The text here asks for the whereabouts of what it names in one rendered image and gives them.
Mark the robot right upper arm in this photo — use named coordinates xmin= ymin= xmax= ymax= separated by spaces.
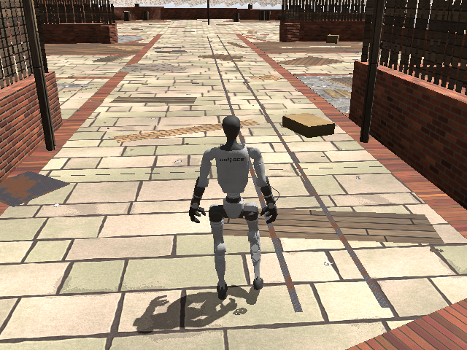
xmin=247 ymin=147 xmax=268 ymax=187

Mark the robot left shin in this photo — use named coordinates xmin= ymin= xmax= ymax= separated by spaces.
xmin=214 ymin=244 xmax=225 ymax=289

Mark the robot right hand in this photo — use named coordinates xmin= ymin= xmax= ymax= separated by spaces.
xmin=260 ymin=206 xmax=278 ymax=224

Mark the left robot forearm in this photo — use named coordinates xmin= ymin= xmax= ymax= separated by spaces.
xmin=190 ymin=177 xmax=205 ymax=209

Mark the right robot forearm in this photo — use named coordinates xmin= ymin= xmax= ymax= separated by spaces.
xmin=260 ymin=176 xmax=276 ymax=209

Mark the robot left upper arm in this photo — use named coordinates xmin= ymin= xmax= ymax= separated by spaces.
xmin=197 ymin=147 xmax=217 ymax=188

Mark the robot torso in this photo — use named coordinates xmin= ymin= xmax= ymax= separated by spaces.
xmin=215 ymin=144 xmax=250 ymax=219

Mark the robot left hand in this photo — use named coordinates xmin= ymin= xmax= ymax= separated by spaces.
xmin=189 ymin=206 xmax=206 ymax=223

